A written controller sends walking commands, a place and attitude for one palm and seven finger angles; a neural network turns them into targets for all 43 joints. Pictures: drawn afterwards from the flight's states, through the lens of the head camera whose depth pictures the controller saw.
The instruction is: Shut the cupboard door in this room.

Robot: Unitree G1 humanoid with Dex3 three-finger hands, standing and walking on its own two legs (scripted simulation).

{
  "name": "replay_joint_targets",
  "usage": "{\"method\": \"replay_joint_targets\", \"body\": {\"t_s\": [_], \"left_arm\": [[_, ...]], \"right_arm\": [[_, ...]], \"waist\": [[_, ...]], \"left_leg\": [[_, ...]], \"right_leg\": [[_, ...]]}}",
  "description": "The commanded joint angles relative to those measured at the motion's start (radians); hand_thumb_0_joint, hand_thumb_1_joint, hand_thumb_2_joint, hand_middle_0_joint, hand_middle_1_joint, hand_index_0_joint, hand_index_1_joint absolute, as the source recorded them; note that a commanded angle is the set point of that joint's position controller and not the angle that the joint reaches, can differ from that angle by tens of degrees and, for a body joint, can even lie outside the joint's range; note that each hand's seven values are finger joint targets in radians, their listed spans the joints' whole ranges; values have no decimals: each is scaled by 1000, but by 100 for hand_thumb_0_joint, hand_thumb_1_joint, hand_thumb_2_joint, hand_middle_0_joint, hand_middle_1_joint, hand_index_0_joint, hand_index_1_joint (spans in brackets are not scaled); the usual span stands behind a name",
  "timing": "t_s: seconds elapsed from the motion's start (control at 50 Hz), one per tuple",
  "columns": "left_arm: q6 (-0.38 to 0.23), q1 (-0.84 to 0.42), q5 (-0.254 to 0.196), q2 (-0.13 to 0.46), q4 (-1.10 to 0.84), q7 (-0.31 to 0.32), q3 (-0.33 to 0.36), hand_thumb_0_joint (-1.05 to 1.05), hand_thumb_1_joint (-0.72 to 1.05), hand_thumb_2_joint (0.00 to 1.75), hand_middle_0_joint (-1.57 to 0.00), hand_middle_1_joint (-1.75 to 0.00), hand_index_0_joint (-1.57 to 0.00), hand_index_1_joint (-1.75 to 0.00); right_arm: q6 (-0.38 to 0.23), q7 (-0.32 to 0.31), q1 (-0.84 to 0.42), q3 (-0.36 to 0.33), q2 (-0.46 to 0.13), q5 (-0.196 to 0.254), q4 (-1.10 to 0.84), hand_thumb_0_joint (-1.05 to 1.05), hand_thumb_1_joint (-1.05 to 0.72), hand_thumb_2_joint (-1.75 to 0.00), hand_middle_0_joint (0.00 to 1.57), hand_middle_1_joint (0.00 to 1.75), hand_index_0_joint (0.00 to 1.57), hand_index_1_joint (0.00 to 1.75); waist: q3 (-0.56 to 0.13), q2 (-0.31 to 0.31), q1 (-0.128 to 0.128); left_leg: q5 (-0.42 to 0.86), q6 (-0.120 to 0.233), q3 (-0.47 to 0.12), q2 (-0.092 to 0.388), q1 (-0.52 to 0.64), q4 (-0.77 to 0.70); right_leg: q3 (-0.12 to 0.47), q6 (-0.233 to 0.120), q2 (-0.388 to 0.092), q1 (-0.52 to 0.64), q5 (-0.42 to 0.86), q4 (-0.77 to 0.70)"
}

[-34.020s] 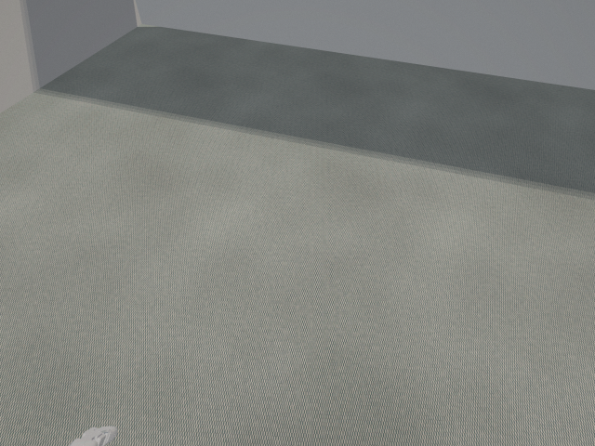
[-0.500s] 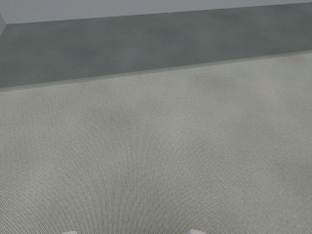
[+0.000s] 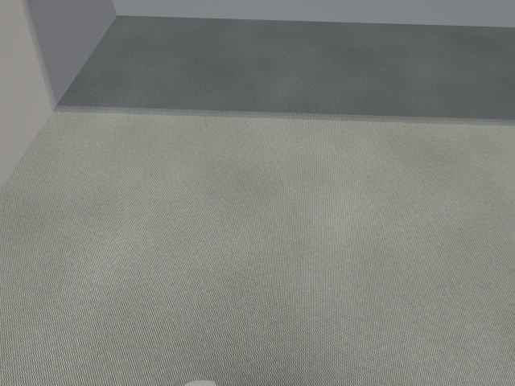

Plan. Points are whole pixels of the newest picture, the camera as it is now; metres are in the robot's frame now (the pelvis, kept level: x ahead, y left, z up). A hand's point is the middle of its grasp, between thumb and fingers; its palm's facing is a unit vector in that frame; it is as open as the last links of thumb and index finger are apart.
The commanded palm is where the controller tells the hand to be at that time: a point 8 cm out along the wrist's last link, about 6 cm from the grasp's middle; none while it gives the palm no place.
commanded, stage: turn or walk to find it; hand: left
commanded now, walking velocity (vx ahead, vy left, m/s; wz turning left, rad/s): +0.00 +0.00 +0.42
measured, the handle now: out of the picture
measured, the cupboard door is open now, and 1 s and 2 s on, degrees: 88 88 88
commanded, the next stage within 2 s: stand and wait in 2.00 s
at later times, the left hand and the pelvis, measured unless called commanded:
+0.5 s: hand out of the picture +0.05 +0.20 -0.15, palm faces +0.20 -0.94 -0.28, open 7.4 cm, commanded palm none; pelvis -0.01 -0.01 +0.00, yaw +12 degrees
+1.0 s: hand out of the picture -0.10 +0.23 -0.18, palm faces +0.46 -0.86 -0.24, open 7.4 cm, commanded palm none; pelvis -0.04 +0.02 +0.00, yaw +25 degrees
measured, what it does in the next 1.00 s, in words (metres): steps on the spot, turning left: left foot, then right foot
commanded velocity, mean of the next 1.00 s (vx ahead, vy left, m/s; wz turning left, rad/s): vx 0.00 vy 0.00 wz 0.42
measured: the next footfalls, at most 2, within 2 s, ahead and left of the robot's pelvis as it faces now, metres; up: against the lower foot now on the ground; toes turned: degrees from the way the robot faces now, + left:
left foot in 0.04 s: +0.03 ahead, +0.13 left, +0.00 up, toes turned +5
right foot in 0.44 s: +0.05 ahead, -0.10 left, +0.00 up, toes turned +5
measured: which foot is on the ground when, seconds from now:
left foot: up 0.00-0.02, down 0.04-0.44, up 0.46-0.86, down 0.88-1.00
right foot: down 0.00-0.04, up 0.06-0.42, down 0.44-0.88, up 0.90-1.00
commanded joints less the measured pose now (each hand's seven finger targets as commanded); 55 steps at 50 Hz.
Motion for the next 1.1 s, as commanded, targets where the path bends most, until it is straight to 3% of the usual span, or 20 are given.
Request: {"method": "replay_joint_targets", "body": {"t_s": [0.0,0.02,0.04,0.08,0.16,0.28,0.38,0.4,0.42,0.44,0.46,0.5,0.54,0.74,0.82,0.84,0.86,0.88,0.96,1.08], "left_arm": [[2,37,-15,180,-46,7,57,0,90,90,-20,-30,-20,-30],[6,25,-18,112,-81,1,39,0,90,90,-20,-30,-20,-30],[16,-48,-10,110,-99,6,26,0,90,90,-20,-30,-20,-30],[23,-101,-14,116,-81,2,35,0,90,90,-20,-30,-20,-30],[21,-39,-13,106,-39,-11,33,0,90,90,-20,-30,-20,-30],[15,-76,-15,91,-69,-5,25,0,90,90,-20,-30,-20,-30],[-3,41,-18,105,-48,2,28,0,90,90,-20,-30,-20,-30],[-14,65,-12,141,-43,7,35,0,90,90,-20,-30,-20,-30],[-22,74,2,222,-46,15,51,0,90,90,-20,-30,-20,-30],[-20,73,-2,253,-63,15,58,0,90,90,-20,-30,-20,-30],[-19,42,-5,225,-73,23,63,0,90,90,-20,-30,-20,-30],[-19,-48,-7,169,-93,20,45,0,90,90,-20,-30,-20,-30],[-25,-61,-4,150,-102,19,40,0,90,90,-20,-30,-20,-30],[-18,73,5,215,-38,13,59,0,90,90,-20,-30,-20,-30],[-7,29,-7,213,-31,10,62,0,90,90,-20,-30,-20,-30],[0,38,-15,180,-43,7,58,0,90,90,-20,-30,-20,-30],[4,19,-17,116,-73,-1,38,0,90,90,-20,-30,-20,-30],[20,-58,-9,111,-90,8,26,0,90,90,-20,-30,-20,-30],[22,-44,-10,115,-37,-9,38,0,90,90,-20,-30,-20,-30],[22,-68,-11,106,-51,-5,31,0,90,90,-20,-30,-20,-30]], "right_arm": [[-55,-6,62,-24,-124,-4,-73,0,-90,-90,20,30,20,30],[-58,-12,104,-46,-220,-10,-76,0,-90,-90,20,30,20,30],[-49,-19,135,-52,-245,-9,-60,0,-90,-90,20,30,20,30],[-48,-37,57,-43,-198,-13,-69,0,-90,-90,20,30,20,30],[-58,-38,-12,-25,-161,-11,-88,0,-90,-90,20,30,20,30],[-50,-33,20,-38,-164,-15,-87,0,-90,-90,20,30,20,30],[-43,-27,-30,-41,-151,-10,-109,0,-90,-90,20,30,20,30],[-45,-23,-20,-39,-116,-2,-110,0,-90,-90,20,30,20,30],[-48,-17,0,-28,-54,4,-132,0,-90,-90,20,30,20,30],[-37,-19,-38,-35,-79,-2,-149,0,-90,-90,20,30,20,30],[-22,-20,-45,-42,-101,-9,-144,0,-90,-90,20,30,20,30],[-14,-8,-17,-42,-84,-11,-100,0,-90,-90,20,30,20,30],[-9,-2,20,-37,-68,-11,-81,0,-90,-90,20,30,20,30],[-26,-4,-79,-6,-38,3,-98,0,-90,-90,20,30,20,30],[-43,-6,18,-7,-63,0,-74,0,-90,-90,20,30,20,30],[-54,-7,45,-22,-127,-4,-74,0,-90,-90,20,30,20,30],[-55,-11,81,-43,-216,-9,-81,0,-90,-90,20,30,20,30],[-48,-22,121,-50,-237,-9,-60,0,-90,-90,20,30,20,30],[-56,-39,-17,-24,-156,-12,-85,0,-90,-90,20,30,20,30],[-58,-36,29,-32,-154,-10,-78,0,-90,-90,20,30,20,30]], "waist": [[-191,39,-29],[-177,307,-52],[-167,295,-82],[-94,267,-58],[-98,154,-14],[-123,163,-37],[-147,141,22],[-164,54,30],[-171,-204,30],[-141,-263,53],[-106,-257,43],[-50,-118,-8],[-68,-134,-19],[-125,-179,53],[-163,-126,-12],[-191,34,-29],[-162,306,-49],[-152,315,-86],[-96,163,-9],[-123,141,-30]], "left_leg": [[339,56,-84,91,273,-372],[670,177,-387,333,362,-393],[650,261,-405,388,276,-417],[513,257,-358,310,176,-426],[539,206,-233,204,171,-409],[593,220,-291,197,195,-375],[506,163,-309,131,55,-277],[386,114,-268,78,-37,-187],[114,45,-123,-60,-213,-4],[-165,27,-101,-83,-225,203],[-151,33,-144,-50,-224,348],[-34,21,-129,-24,-233,472],[27,3,-99,-15,-216,478],[-50,-4,19,-14,-100,44],[189,19,45,-8,130,-289],[338,61,-87,96,274,-369],[634,166,-372,325,353,-400],[638,242,-412,372,264,-435],[542,212,-261,227,185,-419],[592,219,-270,201,242,-407]], "right_leg": [[71,4,-127,-57,238,119],[43,72,2,-298,-244,302],[126,66,17,-293,-366,429],[201,64,13,-322,-264,519],[194,71,41,-265,-140,462],[188,75,79,-199,-157,265],[163,60,102,59,52,-91],[233,42,27,179,121,-203],[465,-47,-205,276,219,-244],[551,-158,-345,158,270,-286],[527,-182,-326,76,224,-298],[372,-147,-224,38,251,-260],[278,-118,-185,46,266,-251],[198,-145,-218,193,508,-167],[116,-56,-192,89,397,-27],[68,1,-129,-50,239,111],[39,68,0,-286,-240,302],[138,67,17,-288,-356,425],[205,68,28,-295,-143,528],[212,85,52,-284,-125,424]]}}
